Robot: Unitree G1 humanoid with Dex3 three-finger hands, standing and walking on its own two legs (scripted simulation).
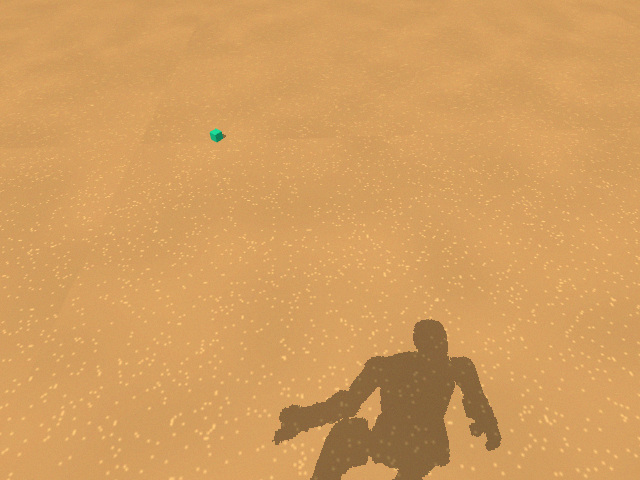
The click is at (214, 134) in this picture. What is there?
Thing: cube
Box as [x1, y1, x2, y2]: [209, 129, 222, 141]
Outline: 209,132 211,139 215,141 218,141 222,138 221,131 217,129 214,129
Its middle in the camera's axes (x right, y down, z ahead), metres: -0.58 -0.59 +2.21
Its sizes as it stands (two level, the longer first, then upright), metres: 0.048 0.048 0.048
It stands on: the floor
